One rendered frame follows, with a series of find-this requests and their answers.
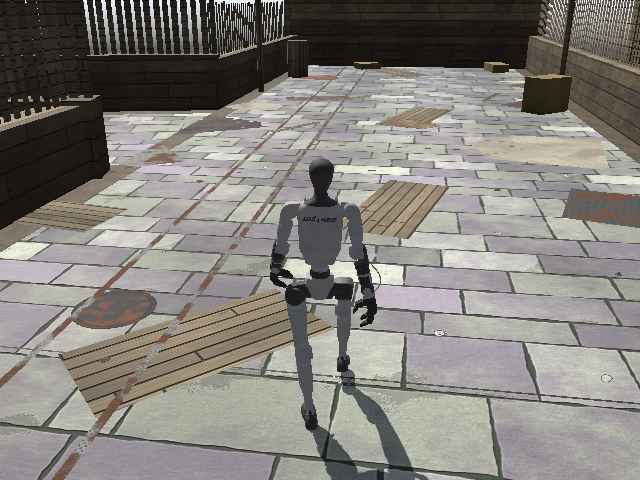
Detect robot right upper arm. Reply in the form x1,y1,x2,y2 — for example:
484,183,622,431
341,202,364,260

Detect robot left upper arm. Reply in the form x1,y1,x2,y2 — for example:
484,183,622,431
274,201,300,255

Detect left robot hand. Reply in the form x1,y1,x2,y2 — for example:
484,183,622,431
270,269,293,288

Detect robot right forearm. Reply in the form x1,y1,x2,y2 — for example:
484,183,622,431
354,244,375,299

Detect robot left shin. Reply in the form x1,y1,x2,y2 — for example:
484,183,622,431
295,346,314,416

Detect robot left forearm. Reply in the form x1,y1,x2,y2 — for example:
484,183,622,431
270,239,286,274

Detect robot head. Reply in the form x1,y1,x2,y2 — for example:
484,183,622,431
304,158,338,207

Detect right robot hand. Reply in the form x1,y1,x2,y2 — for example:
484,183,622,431
353,296,377,327

